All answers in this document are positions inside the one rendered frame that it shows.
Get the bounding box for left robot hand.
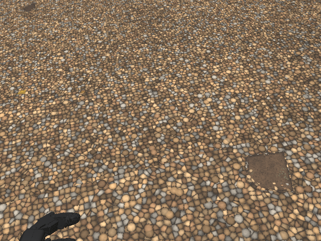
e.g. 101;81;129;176
19;212;80;241

